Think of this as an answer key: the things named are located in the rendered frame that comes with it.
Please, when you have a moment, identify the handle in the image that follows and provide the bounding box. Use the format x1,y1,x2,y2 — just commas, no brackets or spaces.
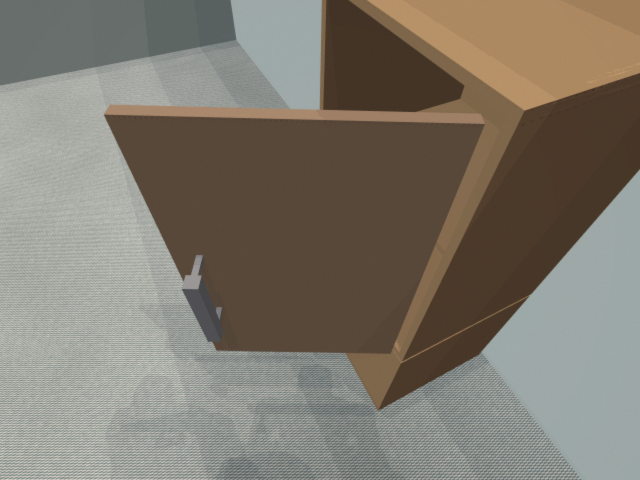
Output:
182,255,223,342

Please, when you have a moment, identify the cupboard door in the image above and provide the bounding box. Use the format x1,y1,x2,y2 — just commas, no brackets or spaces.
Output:
104,105,485,354

